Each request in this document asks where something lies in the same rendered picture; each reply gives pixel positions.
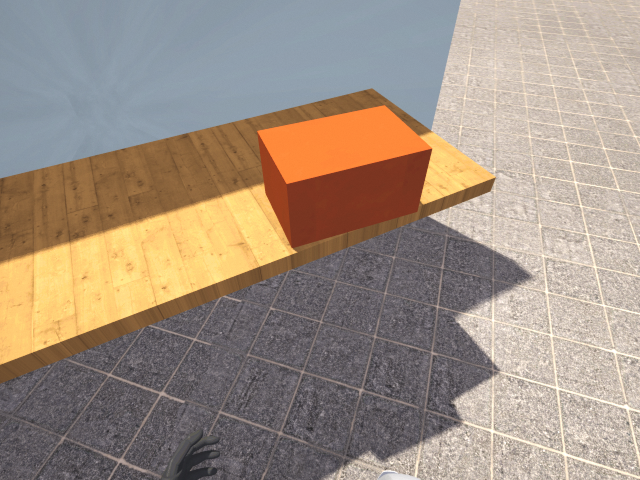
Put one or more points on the left robot hand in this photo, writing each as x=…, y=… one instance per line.
x=183, y=459

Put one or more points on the carton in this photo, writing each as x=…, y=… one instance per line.
x=332, y=175

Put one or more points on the table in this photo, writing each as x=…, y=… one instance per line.
x=99, y=247

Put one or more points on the robot right shin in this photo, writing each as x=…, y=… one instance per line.
x=386, y=472

